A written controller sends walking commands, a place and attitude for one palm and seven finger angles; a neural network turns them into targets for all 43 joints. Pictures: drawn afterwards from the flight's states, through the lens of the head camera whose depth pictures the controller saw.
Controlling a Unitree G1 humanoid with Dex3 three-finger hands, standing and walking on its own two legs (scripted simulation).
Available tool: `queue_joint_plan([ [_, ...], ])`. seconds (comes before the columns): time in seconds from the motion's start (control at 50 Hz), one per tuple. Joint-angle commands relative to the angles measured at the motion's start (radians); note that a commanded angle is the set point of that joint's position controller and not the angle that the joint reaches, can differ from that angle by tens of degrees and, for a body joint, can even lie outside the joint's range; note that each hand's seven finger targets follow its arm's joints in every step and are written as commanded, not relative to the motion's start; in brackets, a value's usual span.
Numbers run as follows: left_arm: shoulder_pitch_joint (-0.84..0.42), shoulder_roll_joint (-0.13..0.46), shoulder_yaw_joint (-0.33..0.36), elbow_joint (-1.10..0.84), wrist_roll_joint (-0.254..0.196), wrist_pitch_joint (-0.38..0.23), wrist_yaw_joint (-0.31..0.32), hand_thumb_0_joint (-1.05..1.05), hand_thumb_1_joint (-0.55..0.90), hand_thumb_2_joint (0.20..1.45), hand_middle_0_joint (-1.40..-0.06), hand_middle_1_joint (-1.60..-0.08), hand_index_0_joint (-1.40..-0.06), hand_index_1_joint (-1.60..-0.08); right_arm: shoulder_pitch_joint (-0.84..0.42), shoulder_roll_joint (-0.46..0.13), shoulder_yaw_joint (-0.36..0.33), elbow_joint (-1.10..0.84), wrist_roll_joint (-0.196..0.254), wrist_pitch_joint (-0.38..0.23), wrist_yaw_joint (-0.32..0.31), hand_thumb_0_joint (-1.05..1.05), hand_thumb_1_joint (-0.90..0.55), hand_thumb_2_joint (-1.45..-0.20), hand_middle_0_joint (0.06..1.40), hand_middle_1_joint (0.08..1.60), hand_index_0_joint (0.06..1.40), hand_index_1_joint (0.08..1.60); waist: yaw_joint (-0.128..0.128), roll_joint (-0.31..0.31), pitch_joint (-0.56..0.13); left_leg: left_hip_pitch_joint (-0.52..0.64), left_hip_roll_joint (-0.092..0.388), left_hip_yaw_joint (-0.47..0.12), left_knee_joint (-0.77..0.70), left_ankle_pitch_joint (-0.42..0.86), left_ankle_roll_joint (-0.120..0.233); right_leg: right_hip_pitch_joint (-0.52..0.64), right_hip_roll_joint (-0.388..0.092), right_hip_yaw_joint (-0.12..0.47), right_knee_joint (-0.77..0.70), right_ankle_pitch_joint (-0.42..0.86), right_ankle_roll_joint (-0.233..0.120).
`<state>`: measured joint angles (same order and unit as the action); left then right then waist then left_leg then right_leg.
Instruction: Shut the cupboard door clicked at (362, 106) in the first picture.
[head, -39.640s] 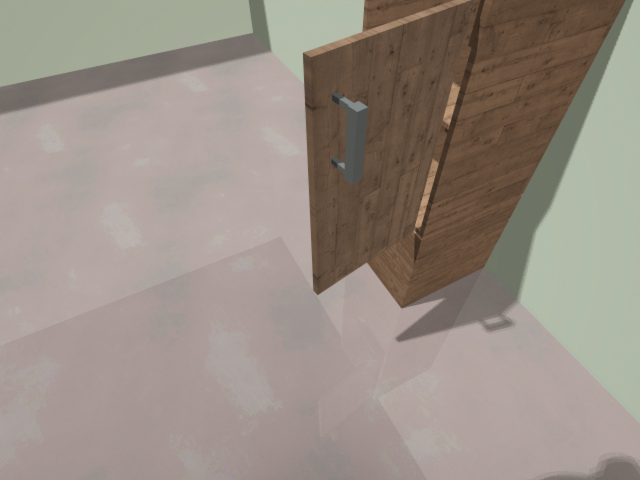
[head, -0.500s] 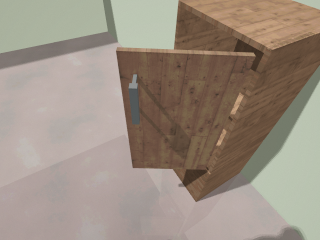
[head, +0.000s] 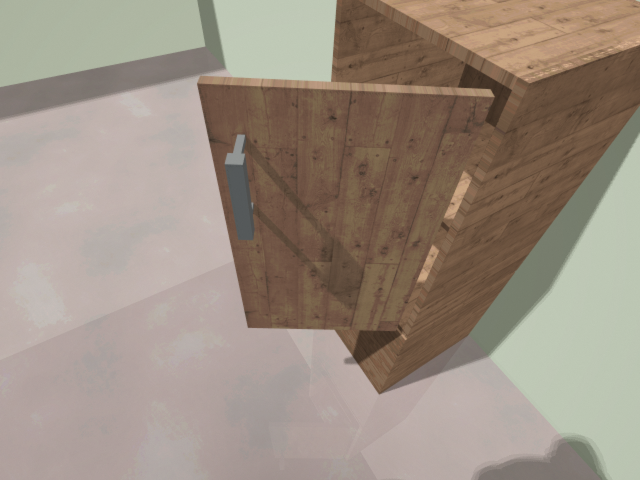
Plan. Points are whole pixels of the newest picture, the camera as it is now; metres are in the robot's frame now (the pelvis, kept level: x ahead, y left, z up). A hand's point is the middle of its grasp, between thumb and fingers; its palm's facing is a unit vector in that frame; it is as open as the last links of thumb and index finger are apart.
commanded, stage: shuffle to correct the standing spot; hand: left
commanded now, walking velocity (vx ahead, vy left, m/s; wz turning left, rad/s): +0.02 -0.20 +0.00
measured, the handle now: (243, 189) +0.45 +0.14 +0.11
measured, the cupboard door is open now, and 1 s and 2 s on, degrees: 58 58 58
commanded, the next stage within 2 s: come to a stop and stand still in 0.58 s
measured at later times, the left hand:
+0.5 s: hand out of the picture +0.00 +0.14 -0.19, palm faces +0.06 -0.99 -0.11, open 7.4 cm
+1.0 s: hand out of the picture +0.06 +0.05 -0.17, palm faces +0.03 -0.97 -0.22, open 7.2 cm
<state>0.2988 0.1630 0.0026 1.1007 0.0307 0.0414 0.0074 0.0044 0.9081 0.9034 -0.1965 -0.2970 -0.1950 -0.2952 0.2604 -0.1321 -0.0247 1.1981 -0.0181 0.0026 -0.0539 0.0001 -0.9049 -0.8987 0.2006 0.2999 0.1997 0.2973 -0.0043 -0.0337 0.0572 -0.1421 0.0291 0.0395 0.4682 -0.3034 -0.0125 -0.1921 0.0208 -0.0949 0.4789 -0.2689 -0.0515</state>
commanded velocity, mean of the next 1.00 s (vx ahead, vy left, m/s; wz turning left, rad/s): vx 0.03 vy -0.04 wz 0.00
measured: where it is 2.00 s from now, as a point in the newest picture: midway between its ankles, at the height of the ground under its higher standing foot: outside the picture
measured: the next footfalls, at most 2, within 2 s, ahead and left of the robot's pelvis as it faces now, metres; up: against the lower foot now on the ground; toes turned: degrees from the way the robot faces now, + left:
left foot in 0.32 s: +0.00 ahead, +0.06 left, +0.00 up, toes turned +9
right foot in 0.80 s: +0.04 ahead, -0.28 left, +0.00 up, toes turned -5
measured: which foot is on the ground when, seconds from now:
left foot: down 0.00-0.06, up 0.08-0.30, down 0.32-0.80, up 0.82-1.00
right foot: down 0.00-0.32, up 0.34-0.78, down 0.80-1.00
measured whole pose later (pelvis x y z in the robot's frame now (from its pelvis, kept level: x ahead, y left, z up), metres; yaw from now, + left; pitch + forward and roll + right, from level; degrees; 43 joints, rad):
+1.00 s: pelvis -0.01 -0.13 +0.00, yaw +0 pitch +0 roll +0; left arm 0.18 0.16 0.04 1.01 0.04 0.00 0.03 -0.01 0.94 0.90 -0.20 -0.30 -0.20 -0.30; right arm 0.27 -0.22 -0.07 1.08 -0.01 0.04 -0.03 0.00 -0.91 -0.90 0.19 0.30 0.19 0.30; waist -0.01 0.02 0.07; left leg -0.38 0.03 0.06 0.88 -0.45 -0.05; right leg -0.26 -0.08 -0.07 0.53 -0.27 0.03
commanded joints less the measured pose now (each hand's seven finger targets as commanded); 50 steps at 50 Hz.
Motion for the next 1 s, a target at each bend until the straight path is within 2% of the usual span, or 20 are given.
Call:
queue_joint_plan([
  [0.0, 0.133, 0.120, 0.039, -0.022, -0.001, -0.009, 0.017, 0.000, 0.900, 0.900, -0.200, -0.300, -0.200, -0.300, 0.059, -0.107, -0.032, -0.039, 0.000, 0.000, -0.017, 0.000, -0.900, -0.900, 0.200, 0.300, 0.200, 0.300, 0.009, -0.090, -0.014, -0.135, 0.052, 0.008, 0.069, 0.091, 0.029, 0.054, -0.178, 0.167, -0.138, 0.253, 0.010],
  [0.06, 0.134, 0.118, 0.049, -0.041, 0.004, 0.000, 0.020, 0.000, 0.900, 0.900, -0.200, -0.300, -0.200, -0.300, 0.059, -0.076, -0.032, -0.046, -0.001, 0.021, -0.022, 0.000, -0.900, -0.900, 0.200, 0.300, 0.200, 0.300, 0.021, -0.126, 0.008, -0.213, 0.012, 0.026, 0.325, -0.197, 0.023, 0.019, -0.238, 0.247, -0.237, 0.185, -0.067],
  [0.16, 0.089, 0.096, 0.058, -0.086, 0.016, -0.001, 0.027, 0.000, 0.900, 0.900, -0.200, -0.300, -0.200, -0.300, 0.071, -0.060, -0.037, -0.057, -0.001, 0.015, -0.021, 0.000, -0.900, -0.900, 0.200, 0.300, 0.200, 0.300, 0.003, -0.005, -0.005, -0.266, 0.043, 0.025, 0.491, -0.239, 0.017, 0.006, -0.249, 0.229, -0.202, 0.300, -0.204],
  [0.22, 0.079, 0.102, 0.062, -0.097, 0.016, -0.002, 0.025, 0.000, 0.900, 0.900, -0.200, -0.300, -0.200, -0.300, 0.113, -0.044, -0.031, -0.060, 0.001, 0.004, -0.022, 0.000, -0.900, -0.900, 0.200, 0.300, 0.200, 0.300, -0.008, 0.004, -0.050, -0.183, 0.044, 0.044, 0.270, -0.181, 0.019, 0.007, -0.239, 0.233, -0.143, 0.337, -0.196],
  [0.26, 0.060, 0.090, 0.060, -0.098, 0.005, 0.002, 0.019, 0.000, 0.900, 0.900, -0.200, -0.300, -0.200, -0.300, 0.225, -0.040, -0.030, -0.027, 0.000, -0.011, -0.025, 0.000, -0.900, -0.900, 0.200, 0.300, 0.200, 0.300, -0.050, 0.022, -0.088, 0.021, 0.052, 0.049, -0.016, 0.080, 0.024, -0.070, -0.178, 0.173, -0.029, 0.247, -0.111],
  [0.28, 0.082, 0.044, 0.055, -0.109, -0.003, 0.000, 0.013, 0.000, 0.900, 0.900, -0.200, -0.300, -0.200, -0.300, 0.265, -0.095, -0.037, -0.020, -0.009, -0.021, -0.031, 0.000, -0.900, -0.900, 0.200, 0.300, 0.200, 0.300, -0.054, 0.178, -0.070, 0.116, 0.206, -0.167, -0.156, 0.135, 0.072, -0.212, -0.093, 0.111, 0.128, 0.085, -0.036],
  [0.3, 0.083, 0.019, 0.048, -0.126, -0.003, 0.002, 0.009, 0.000, 0.900, 0.900, -0.200, -0.300, -0.200, -0.300, 0.252, -0.177, -0.051, -0.038, -0.019, -0.018, -0.037, 0.000, -0.900, -0.900, 0.200, 0.300, 0.200, 0.300, -0.048, 0.353, -0.011, 0.109, 0.461, -0.462, -0.210, 0.341, 0.184, -0.394, -0.008, 0.038, 0.347, -0.250, 0.037],
  [0.32, 0.039, 0.085, 0.062, -0.136, 0.012, 0.015, 0.010, 0.000, 0.900, 0.900, -0.200, -0.300, -0.200, -0.300, 0.228, -0.189, -0.050, -0.060, -0.023, -0.013, -0.036, 0.000, -0.900, -0.900, 0.200, 0.300, 0.200, 0.300, -0.058, 0.183, 0.042, -0.028, 0.520, -0.438, -0.205, 0.394, 0.247, -0.372, -0.025, 0.144, 0.542, -0.291, 0.036],
  [0.38, 0.041, 0.069, 0.079, -0.127, 0.021, 0.021, 0.001, 0.000, 0.900, 0.900, -0.200, -0.300, -0.200, -0.300, 0.131, -0.145, -0.026, -0.101, -0.018, -0.038, -0.041, 0.000, -0.900, -0.900, 0.200, 0.300, 0.200, 0.300, 0.004, 0.107, 0.081, -0.078, 0.391, -0.252, -0.168, 0.555, 0.181, -0.424, -0.044, 0.189, 0.724, -0.136, 0.066],
  [0.46, 0.035, 0.046, 0.077, -0.130, 0.009, 0.030, -0.011, 0.000, 0.900, 0.900, -0.200, -0.300, -0.200, -0.300, 0.127, -0.154, -0.037, -0.125, -0.015, -0.043, -0.034, 0.000, -0.900, -0.900, 0.200, 0.300, 0.200, 0.300, 0.004, 0.133, 0.007, -0.032, 0.285, -0.096, -0.148, 0.521, 0.134, -0.417, -0.054, 0.163, 0.754, -0.024, 0.104],
  [0.64, -0.163, 0.049, 0.072, -0.207, 0.001, 0.025, -0.031, 0.000, 0.900, 0.900, -0.200, -0.300, -0.200, -0.300, 0.171, -0.205, -0.085, -0.132, -0.027, -0.018, -0.005, 0.000, -0.900, -0.900, 0.200, 0.300, 0.200, 0.300, -0.061, 0.265, 0.064, -0.077, 0.288, -0.077, -0.208, 0.138, 0.120, -0.310, -0.104, 0.025, 0.299, -0.069, 0.133],
  [0.7, -0.093, 0.054, 0.077, -0.184, -0.004, 0.004, -0.034, 0.000, 0.900, 0.900, -0.200, -0.300, -0.200, -0.300, 0.115, -0.234, -0.095, -0.152, -0.026, -0.014, 0.000, 0.000, -0.900, -0.900, 0.200, 0.300, 0.200, 0.300, -0.024, 0.278, -0.015, -0.116, 0.276, -0.078, -0.138, 0.067, 0.093, -0.125, -0.075, -0.003, 0.120, -0.075, 0.113],
  [0.74, 0.064, 0.101, 0.084, -0.118, -0.003, -0.028, -0.020, 0.000, 0.900, 0.900, -0.200, -0.300, -0.200, -0.300, 0.114, -0.176, -0.080, -0.151, -0.017, -0.010, 0.010, 0.000, -0.900, -0.900, 0.200, 0.300, 0.200, 0.300, 0.041, 0.122, -0.104, -0.192, 0.144, 0.013, 0.072, -0.051, 0.017, 0.116, -0.074, 0.005, -0.094, 0.061, 0.102],
  [0.76, 0.099, 0.190, 0.091, -0.092, 0.001, -0.054, -0.001, 0.000, 0.900, 0.900, -0.200, -0.300, -0.200, -0.300, 0.156, -0.072, -0.055, -0.155, -0.006, -0.009, 0.018, 0.000, -0.900, -0.900, 0.200, 0.300, 0.200, 0.300, 0.045, -0.158, -0.162, -0.332, 0.065, 0.068, 0.269, -0.256, -0.024, 0.241, -0.299, 0.206, -0.172, 0.093, 0.056],
  [0.78, 0.080, 0.224, 0.085, -0.099, -0.009, -0.059, 0.011, 0.000, 0.900, 0.900, -0.200, -0.300, -0.200, -0.300, 0.107, -0.055, -0.039, -0.187, -0.003, 0.003, 0.021, 0.000, -0.900, -0.900, 0.200, 0.300, 0.200, 0.300, 0.047, -0.278, -0.146, -0.339, 0.046, 0.002, 0.347, -0.315, -0.025, 0.129, -0.402, 0.336, -0.211, 0.201, 0.010],
  [0.82, -0.029, 0.219, 0.079, -0.117, 0.003, -0.065, 0.013, 0.000, 0.900, 0.900, -0.200, -0.300, -0.200, -0.300, 0.085, -0.088, -0.048, -0.178, -0.001, 0.000, 0.027, 0.000, -0.900, -0.900, 0.200, 0.300, 0.200, 0.300, 0.015, -0.131, -0.061, -0.306, 0.050, -0.021, 0.399, -0.214, -0.012, 0.032, -0.362, 0.251, -0.176, 0.312, -0.046],
  [0.84, -0.028, 0.188, 0.082, -0.109, -0.001, -0.072, 0.024, 0.000, 0.900, 0.900, -0.200, -0.300, -0.200, -0.300, 0.103, -0.066, -0.042, -0.162, 0.000, 0.010, 0.023, 0.000, -0.900, -0.900, 0.200, 0.300, 0.200, 0.300, 0.014, -0.267, -0.090, -0.321, 0.037, -0.019, 0.427, -0.217, -0.024, 0.060, -0.359, 0.290, -0.152, 0.457, -0.043],
  [0.86, -0.041, 0.167, 0.071, -0.109, -0.002, -0.070, 0.028, 0.000, 0.900, 0.900, -0.200, -0.300, -0.200, -0.300, 0.100, -0.090, -0.044, -0.147, 0.001, 0.013, 0.023, 0.000, -0.900, -0.900, 0.200, 0.300, 0.200, 0.300, 0.016, -0.279, -0.043, -0.311, 0.051, -0.030, 0.447, -0.186, -0.030, 0.024, -0.359, 0.270, -0.134, 0.520, -0.056],
  [0.9, -0.052, 0.155, 0.074, -0.115, 0.004, -0.061, 0.035, 0.000, 0.900, 0.900, -0.200, -0.300, -0.200, -0.300, 0.096, -0.094, -0.045, -0.144, 0.003, 0.019, 0.028, 0.000, -0.900, -0.900, 0.200, 0.300, 0.200, 0.300, 0.011, -0.203, -0.023, -0.294, 0.034, -0.016, 0.435, -0.150, -0.038, 0.015, -0.354, 0.213, -0.107, 0.598, -0.069],
  [0.98, -0.009, 0.213, 0.094, -0.115, 0.007, -0.043, 0.052, 0.000, 0.900, 0.900, -0.200, -0.300, -0.200, -0.300, 0.016, -0.105, -0.051, -0.193, -0.002, 0.040, 0.041, 0.000, -0.900, -0.900, 0.200, 0.300, 0.200, 0.300, 0.045, -0.139, -0.019, -0.299, 0.009, -0.014, 0.429, -0.139, -0.038, 0.017, -0.398, 0.252, -0.109, 0.540, -0.107],
])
